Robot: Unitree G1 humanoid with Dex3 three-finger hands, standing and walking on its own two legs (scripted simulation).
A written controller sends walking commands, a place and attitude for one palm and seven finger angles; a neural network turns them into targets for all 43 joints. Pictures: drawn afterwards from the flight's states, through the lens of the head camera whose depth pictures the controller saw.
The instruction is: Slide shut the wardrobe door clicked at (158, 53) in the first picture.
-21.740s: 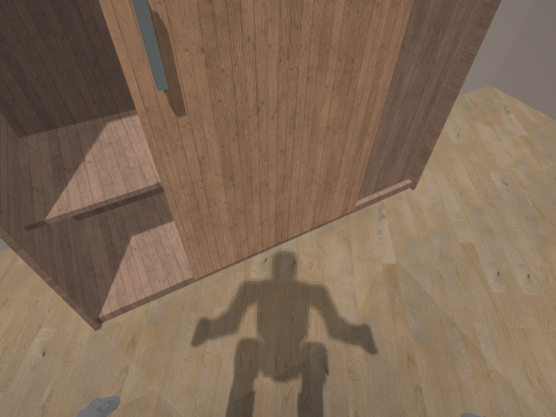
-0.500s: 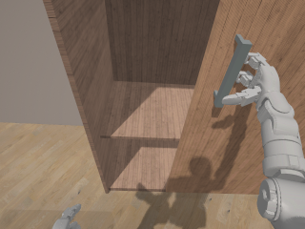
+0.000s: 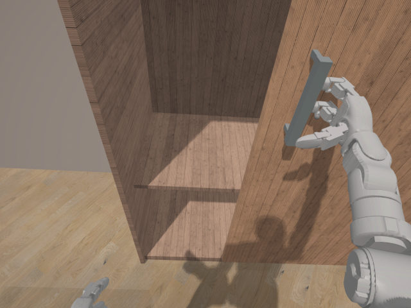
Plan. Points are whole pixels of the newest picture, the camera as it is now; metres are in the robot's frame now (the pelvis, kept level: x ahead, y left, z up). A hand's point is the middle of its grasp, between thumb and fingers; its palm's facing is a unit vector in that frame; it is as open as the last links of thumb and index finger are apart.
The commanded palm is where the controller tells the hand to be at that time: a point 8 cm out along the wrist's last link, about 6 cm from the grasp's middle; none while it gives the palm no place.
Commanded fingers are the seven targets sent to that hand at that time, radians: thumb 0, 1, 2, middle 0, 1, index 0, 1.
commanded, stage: slide the fingers in behind the handle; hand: right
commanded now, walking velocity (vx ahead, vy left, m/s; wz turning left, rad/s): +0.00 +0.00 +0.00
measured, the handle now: (302, 101) +0.48 -0.15 +0.20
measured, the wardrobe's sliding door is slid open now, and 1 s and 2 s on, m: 0.37 0.37 0.37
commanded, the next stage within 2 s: grip the handle and tug to test in 1.44 s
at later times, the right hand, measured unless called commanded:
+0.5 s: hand (300, 113) +0.43 -0.13 +0.21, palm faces -0.04 +1.00 -0.03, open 14.0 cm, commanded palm +0.40 -0.18 +0.20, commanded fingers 0.00 0.50 -0.30 0.30 1.20 0.30 1.20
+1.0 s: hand (297, 115) +0.42 -0.12 +0.21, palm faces -0.01 +1.00 -0.03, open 14.4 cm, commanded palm +0.39 -0.16 +0.20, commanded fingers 0.00 0.50 -0.30 0.30 1.20 0.30 1.20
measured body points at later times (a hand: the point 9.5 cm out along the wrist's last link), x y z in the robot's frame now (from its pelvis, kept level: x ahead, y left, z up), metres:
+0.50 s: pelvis +0.01 +0.00 +0.00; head +0.00 +0.02 +0.45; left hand +0.14 +0.25 -0.11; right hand +0.42 -0.19 +0.21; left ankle +0.00 +0.14 -0.74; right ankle -0.01 -0.12 -0.74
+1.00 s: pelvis +0.01 +0.00 +0.00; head -0.01 +0.02 +0.45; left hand +0.16 +0.24 -0.10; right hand +0.41 -0.18 +0.21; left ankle +0.00 +0.14 -0.74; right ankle -0.01 -0.12 -0.74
